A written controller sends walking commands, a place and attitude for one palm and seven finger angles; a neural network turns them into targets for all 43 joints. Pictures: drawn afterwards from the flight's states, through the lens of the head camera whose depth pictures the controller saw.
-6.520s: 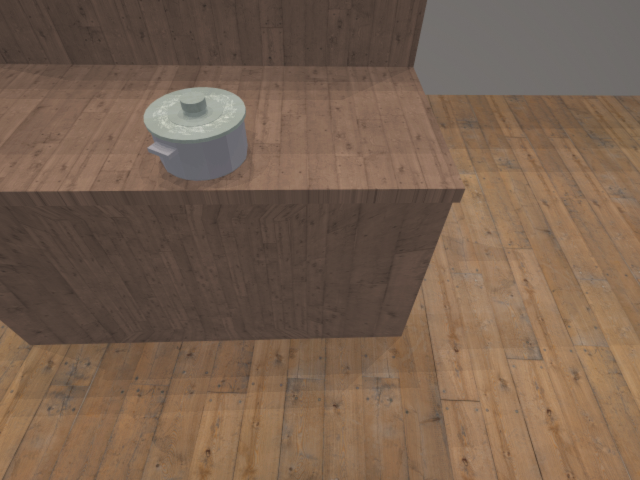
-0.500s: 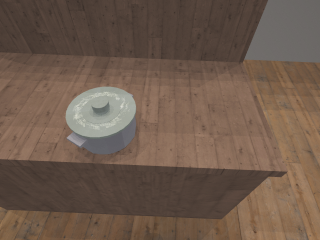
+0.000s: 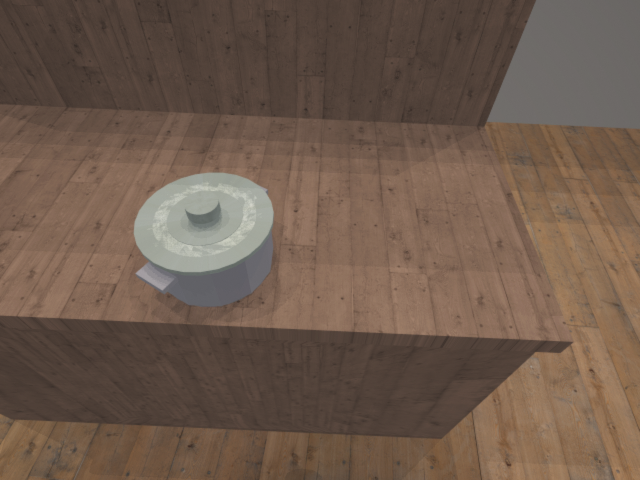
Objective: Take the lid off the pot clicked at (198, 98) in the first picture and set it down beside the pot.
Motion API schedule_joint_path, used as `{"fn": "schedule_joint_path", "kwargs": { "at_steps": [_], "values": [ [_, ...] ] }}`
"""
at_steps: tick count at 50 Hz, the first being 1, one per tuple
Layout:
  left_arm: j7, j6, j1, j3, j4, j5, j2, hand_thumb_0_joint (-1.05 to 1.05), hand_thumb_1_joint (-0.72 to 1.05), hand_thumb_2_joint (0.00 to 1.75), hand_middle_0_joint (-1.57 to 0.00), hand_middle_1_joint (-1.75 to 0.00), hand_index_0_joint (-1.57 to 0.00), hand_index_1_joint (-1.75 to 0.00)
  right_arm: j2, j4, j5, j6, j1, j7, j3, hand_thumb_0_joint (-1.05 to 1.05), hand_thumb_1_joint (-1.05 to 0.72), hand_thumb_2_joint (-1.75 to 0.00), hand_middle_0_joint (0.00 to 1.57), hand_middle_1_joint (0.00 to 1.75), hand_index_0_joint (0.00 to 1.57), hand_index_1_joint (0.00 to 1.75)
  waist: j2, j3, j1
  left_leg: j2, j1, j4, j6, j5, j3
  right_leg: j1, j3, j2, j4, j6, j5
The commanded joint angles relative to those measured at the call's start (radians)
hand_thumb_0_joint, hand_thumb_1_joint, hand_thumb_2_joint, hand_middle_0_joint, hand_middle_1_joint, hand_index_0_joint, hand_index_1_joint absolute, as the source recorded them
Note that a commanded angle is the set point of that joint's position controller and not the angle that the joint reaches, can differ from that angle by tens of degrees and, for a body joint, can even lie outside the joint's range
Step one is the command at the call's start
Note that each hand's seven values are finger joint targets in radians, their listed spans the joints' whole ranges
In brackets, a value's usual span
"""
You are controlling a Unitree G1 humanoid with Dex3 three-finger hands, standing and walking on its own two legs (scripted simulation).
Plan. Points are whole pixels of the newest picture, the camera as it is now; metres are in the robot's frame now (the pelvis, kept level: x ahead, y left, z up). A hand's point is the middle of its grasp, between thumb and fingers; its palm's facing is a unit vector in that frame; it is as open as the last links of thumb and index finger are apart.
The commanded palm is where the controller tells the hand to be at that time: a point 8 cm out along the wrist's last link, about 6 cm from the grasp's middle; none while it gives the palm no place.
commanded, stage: shuffle to correct the standing spot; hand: left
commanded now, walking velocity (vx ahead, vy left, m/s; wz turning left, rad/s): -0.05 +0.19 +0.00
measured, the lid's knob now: (202, 207) +0.45 +0.21 +0.07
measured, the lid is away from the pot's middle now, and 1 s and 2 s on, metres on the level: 0.00 0.00 0.00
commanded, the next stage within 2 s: come to a stop and stand still in 0.24 s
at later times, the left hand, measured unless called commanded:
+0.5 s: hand out of the picture -0.01 +0.26 -0.18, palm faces +0.03 -0.97 -0.25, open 7.4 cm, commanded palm none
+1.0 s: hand out of the picture -0.05 +0.21 -0.18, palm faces +0.03 -0.98 -0.19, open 7.4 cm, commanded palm none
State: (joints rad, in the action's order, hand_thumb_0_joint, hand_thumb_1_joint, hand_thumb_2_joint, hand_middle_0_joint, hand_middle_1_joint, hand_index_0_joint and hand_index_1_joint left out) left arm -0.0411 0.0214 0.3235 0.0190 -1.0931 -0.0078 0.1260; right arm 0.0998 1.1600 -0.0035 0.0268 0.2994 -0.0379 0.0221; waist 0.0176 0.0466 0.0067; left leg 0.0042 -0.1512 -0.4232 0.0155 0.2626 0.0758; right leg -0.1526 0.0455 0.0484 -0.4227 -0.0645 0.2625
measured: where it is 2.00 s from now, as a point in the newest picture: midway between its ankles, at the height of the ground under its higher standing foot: outside the picture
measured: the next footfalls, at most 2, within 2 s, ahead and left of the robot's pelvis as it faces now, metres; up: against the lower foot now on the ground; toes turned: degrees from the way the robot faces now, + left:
right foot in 0.66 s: -0.03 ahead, -0.09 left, +0.00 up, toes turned +0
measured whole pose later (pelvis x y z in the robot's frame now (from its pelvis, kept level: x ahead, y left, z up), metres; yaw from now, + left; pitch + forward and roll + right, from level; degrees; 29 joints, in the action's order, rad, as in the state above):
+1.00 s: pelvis -0.04 +0.05 +0.00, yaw +1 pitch -1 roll +0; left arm -0.05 0.01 0.33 0.02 -1.07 -0.01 0.13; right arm 0.14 1.08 0.01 -0.01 0.30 -0.03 -0.02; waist -0.01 0.03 0.00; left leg -0.06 -0.23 -0.47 0.09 0.23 0.09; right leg -0.17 0.02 -0.03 -0.49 0.01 0.32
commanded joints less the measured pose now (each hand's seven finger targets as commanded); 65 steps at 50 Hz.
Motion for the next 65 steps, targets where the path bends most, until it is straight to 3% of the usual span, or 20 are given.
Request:
{"fn": "schedule_joint_path", "kwargs": {
  "at_steps": [1, 5, 12, 16, 18, 19, 21, 24, 29, 32, 34, 36, 38, 39, 40, 42, 46, 49, 56, 65],
  "values": [
    [-0.016, 0.008, 0.096, -0.029, 0.036, -0.003, 0.126, 0.00, 0.90, 0.90, -0.20, -0.30, -0.20, -0.30, 0.098, -0.037, 0.004, -0.001, 0.083, -0.005, -0.022, 0.00, -0.90, -0.90, 0.20, 0.30, 0.20, 0.30, -0.020, 0.020, 0.011, 0.098, -0.052, 0.025, 0.015, -0.160, -0.100, -0.025, -0.186, -0.213, 0.046, -0.024, -0.334],
    [-0.022, -0.002, 0.084, -0.044, 0.062, -0.005, 0.158, 0.00, 0.90, 0.90, -0.20, -0.30, -0.20, -0.30, 0.106, -0.075, 0.006, -0.018, 0.075, -0.002, -0.032, 0.00, -0.90, -0.90, 0.20, 0.30, 0.20, 0.30, 0.024, -0.009, 0.015, 0.076, -0.093, -0.022, 0.002, -0.112, -0.079, -0.014, -0.229, -0.264, 0.034, -0.051, -0.352],
    [-0.026, -0.024, 0.031, -0.073, 0.115, -0.015, 0.217, 0.00, 0.90, 0.90, -0.20, -0.30, -0.20, -0.30, 0.111, -0.128, 0.013, -0.042, 0.081, 0.008, -0.051, 0.00, -0.90, -0.90, 0.20, 0.30, 0.20, 0.30, 0.082, 0.020, 0.006, 0.034, -0.121, -0.104, -0.010, 0.015, -0.056, -0.131, -0.300, -0.343, 0.057, -0.107, -0.169],
    [-0.024, -0.039, -0.009, -0.084, 0.156, -0.017, 0.216, 0.00, 0.90, 0.90, -0.20, -0.30, -0.20, -0.30, 0.135, -0.158, 0.022, -0.039, 0.088, 0.015, -0.057, 0.00, -0.90, -0.90, 0.20, 0.30, 0.20, 0.30, -0.011, 0.046, 0.003, 0.072, -0.096, -0.022, 0.025, -0.016, -0.112, -0.232, -0.216, -0.268, -0.027, -0.067, -0.016],
    [-0.021, -0.047, 0.005, -0.073, 0.160, -0.017, 0.167, 0.00, 0.90, 0.90, -0.20, -0.30, -0.20, -0.30, 0.170, -0.178, 0.026, -0.032, 0.083, 0.013, -0.056, 0.00, -0.90, -0.90, 0.20, 0.30, 0.20, 0.30, -0.164, 0.022, 0.014, 0.181, -0.100, 0.094, 0.093, -0.087, -0.262, -0.241, -0.063, -0.139, -0.167, -0.009, 0.103],
    [-0.019, -0.049, 0.013, -0.060, 0.148, -0.017, 0.142, 0.00, 0.90, 0.90, -0.20, -0.30, -0.20, -0.30, 0.170, -0.175, 0.022, -0.024, 0.073, 0.012, -0.052, 0.00, -0.90, -0.90, 0.20, 0.30, 0.20, 0.30, -0.184, -0.017, 0.019, 0.227, -0.092, 0.173, 0.131, -0.070, -0.324, -0.212, -0.013, -0.098, -0.280, 0.022, 0.197],
    [-0.014, -0.053, 0.030, -0.044, 0.124, -0.018, 0.118, 0.00, 0.90, 0.90, -0.20, -0.30, -0.20, -0.30, 0.172, -0.173, 0.021, -0.011, 0.031, 0.009, -0.049, 0.00, -0.90, -0.90, 0.20, 0.30, 0.20, 0.30, -0.094, -0.044, 0.029, 0.251, -0.080, 0.224, 0.168, -0.028, -0.360, -0.231, -0.045, -0.100, -0.457, 0.037, 0.248],
    [-0.002, -0.039, 0.033, -0.032, 0.098, -0.021, 0.109, 0.00, 0.90, 0.90, -0.20, -0.30, -0.20, -0.30, 0.153, -0.143, 0.017, 0.011, 0.018, 0.006, -0.040, 0.00, -0.90, -0.90, 0.20, 0.30, 0.20, 0.30, 0.008, -0.037, 0.030, 0.237, -0.035, 0.212, 0.174, -0.132, -0.302, -0.228, -0.055, -0.128, -0.444, 0.051, 0.224],
    [-0.003, -0.039, 0.047, -0.019, 0.065, -0.014, 0.100, 0.00, 0.90, 0.90, -0.20, -0.30, -0.20, -0.30, 0.139, -0.076, 0.011, 0.015, 0.038, 0.001, -0.039, 0.00, -0.90, -0.90, 0.20, 0.30, 0.20, 0.30, -0.023, 0.033, 0.016, 0.217, -0.030, 0.169, 0.139, -0.214, -0.250, -0.139, -0.038, -0.134, -0.158, 0.060, 0.179],
    [-0.011, -0.031, 0.095, -0.012, 0.032, -0.008, 0.094, 0.00, 0.90, 0.90, -0.20, -0.30, -0.20, -0.30, 0.135, -0.056, 0.002, 0.014, 0.041, -0.003, -0.039, 0.00, -0.90, -0.90, 0.20, 0.30, 0.20, 0.30, -0.049, 0.009, 0.007, 0.161, 0.008, 0.110, 0.066, -0.261, -0.213, -0.065, -0.056, -0.137, 0.035, 0.048, -0.033],
    [-0.012, -0.026, 0.094, -0.009, 0.027, -0.005, 0.105, 0.00, 0.90, 0.90, -0.20, -0.30, -0.20, -0.30, 0.121, -0.044, -0.001, 0.017, 0.056, -0.002, -0.035, 0.00, -0.90, -0.90, 0.20, 0.30, 0.20, 0.30, -0.078, -0.004, -0.001, 0.136, 0.028, 0.107, 0.031, -0.308, -0.186, -0.045, -0.061, -0.153, 0.037, 0.039, -0.098],
    [-0.011, -0.023, 0.088, -0.008, 0.018, -0.004, 0.091, 0.00, 0.90, 0.90, -0.20, -0.30, -0.20, -0.30, 0.136, -0.032, -0.001, 0.015, 0.060, -0.003, -0.038, 0.00, -0.90, -0.90, 0.20, 0.30, 0.20, 0.30, -0.022, -0.008, -0.009, 0.131, 0.068, 0.091, 0.037, -0.299, -0.163, -0.051, -0.062, -0.150, 0.042, 0.047, -0.089],
    [-0.011, -0.021, 0.093, -0.008, 0.012, -0.004, 0.085, 0.00, 0.90, 0.90, -0.20, -0.30, -0.20, -0.30, 0.129, -0.021, -0.001, 0.017, 0.070, -0.003, -0.037, 0.00, -0.90, -0.90, 0.20, 0.30, 0.20, 0.30, -0.047, 0.004, -0.010, 0.131, 0.071, 0.109, 0.037, -0.262, -0.158, -0.057, -0.060, -0.154, 0.050, 0.050, -0.069],
    [-0.012, 0.016, 0.001, -0.002, 0.056, 0.024, 0.176, 0.00, 0.90, 0.90, -0.20, -0.30, -0.20, -0.30, 0.172, -0.115, 0.020, 0.016, 0.050, 0.007, -0.027, 0.00, -0.90, -0.90, 0.20, 0.30, 0.20, 0.30, -0.184, -0.019, -0.036, 0.056, 0.053, 0.138, 0.037, -0.451, -0.184, -0.065, -0.018, -0.056, -0.120, 0.013, -0.076],
    [-0.014, -0.012, 0.083, -0.014, 0.057, 0.004, 0.123, 0.00, 0.90, 0.90, -0.20, -0.30, -0.20, -0.30, 0.169, -0.128, 0.023, 0.023, 0.032, -0.001, -0.057, 0.00, -0.90, -0.90, 0.20, 0.30, 0.20, 0.30, -0.163, -0.065, 0.002, 0.170, 0.057, 0.143, 0.016, -0.352, -0.258, -0.122, -0.013, -0.085, -0.168, 0.029, 0.093],
    [-0.014, -0.007, 0.105, -0.007, 0.049, -0.004, 0.096, 0.00, 0.90, 0.90, -0.20, -0.30, -0.20, -0.30, 0.148, -0.142, 0.017, 0.017, 0.028, -0.003, -0.057, 0.00, -0.90, -0.90, 0.20, 0.30, 0.20, 0.30, -0.126, -0.096, 0.012, 0.161, 0.079, 0.106, 0.054, -0.378, -0.233, -0.131, -0.044, -0.107, -0.146, 0.017, 0.082],
    [-0.013, 0.003, 0.086, -0.011, 0.041, -0.006, 0.098, 0.00, 0.90, 0.90, -0.20, -0.30, -0.20, -0.30, 0.142, -0.164, 0.014, -0.005, -0.006, 0.008, -0.059, 0.00, -0.90, -0.90, 0.20, 0.30, 0.20, 0.30, -0.064, 0.050, 0.001, 0.086, -0.091, 0.096, 0.038, -0.015, -0.214, -0.118, -0.097, -0.125, 0.012, 0.003, -0.039],
    [-0.015, 0.009, 0.067, -0.017, 0.051, -0.005, 0.108, 0.00, 0.90, 0.90, -0.20, -0.30, -0.20, -0.30, 0.147, -0.158, 0.016, -0.011, 0.003, 0.013, -0.065, 0.00, -0.90, -0.90, 0.20, 0.30, 0.20, 0.30, -0.001, 0.032, -0.015, 0.079, -0.066, 0.056, 0.036, -0.022, -0.189, -0.131, -0.113, -0.133, 0.032, 0.000, -0.025],
    [-0.017, 0.014, 0.049, -0.021, 0.073, -0.005, 0.124, 0.00, 0.90, 0.90, -0.20, -0.30, -0.20, -0.30, 0.157, -0.152, 0.017, -0.013, -0.018, 0.019, -0.062, 0.00, -0.90, -0.90, 0.20, 0.30, 0.20, 0.30, 0.023, 0.025, -0.023, 0.065, -0.040, 0.014, 0.025, -0.041, -0.149, -0.158, -0.170, -0.157, 0.071, -0.002, 0.006],
    [-0.017, 0.014, 0.034, -0.023, 0.089, -0.005, 0.143, 0.00, 0.90, 0.90, -0.20, -0.30, -0.20, -0.30, 0.167, -0.136, 0.016, -0.006, -0.044, 0.021, -0.054, 0.00, -0.90, -0.90, 0.20, 0.30, 0.20, 0.30, 0.014, 0.006, -0.015, 0.076, -0.018, 0.006, 0.025, -0.133, -0.132, -0.123, -0.167, -0.163, 0.055, 0.007, -0.108]
  ]
}}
